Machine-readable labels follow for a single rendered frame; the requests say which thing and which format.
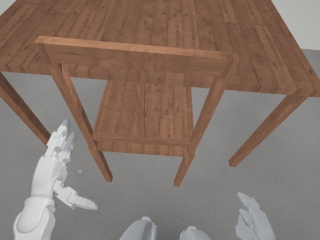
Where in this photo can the robot shin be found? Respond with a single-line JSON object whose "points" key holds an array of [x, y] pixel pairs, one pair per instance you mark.
{"points": [[191, 227], [146, 218]]}

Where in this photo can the left robot hand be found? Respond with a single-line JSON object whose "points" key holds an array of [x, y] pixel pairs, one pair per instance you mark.
{"points": [[52, 165]]}

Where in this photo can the chair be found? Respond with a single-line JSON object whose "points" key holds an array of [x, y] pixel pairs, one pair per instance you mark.
{"points": [[138, 117]]}

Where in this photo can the right robot hand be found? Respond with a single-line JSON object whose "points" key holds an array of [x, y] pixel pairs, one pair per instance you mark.
{"points": [[259, 226]]}

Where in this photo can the table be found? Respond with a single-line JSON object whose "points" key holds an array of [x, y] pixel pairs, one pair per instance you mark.
{"points": [[270, 59]]}

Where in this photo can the robot left forearm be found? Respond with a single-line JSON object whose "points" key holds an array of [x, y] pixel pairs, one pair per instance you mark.
{"points": [[37, 220]]}

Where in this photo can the left robot shin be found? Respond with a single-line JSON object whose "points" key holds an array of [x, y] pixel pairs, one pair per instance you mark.
{"points": [[146, 218]]}

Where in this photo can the right robot shin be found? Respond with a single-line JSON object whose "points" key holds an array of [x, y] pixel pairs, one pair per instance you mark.
{"points": [[191, 227]]}

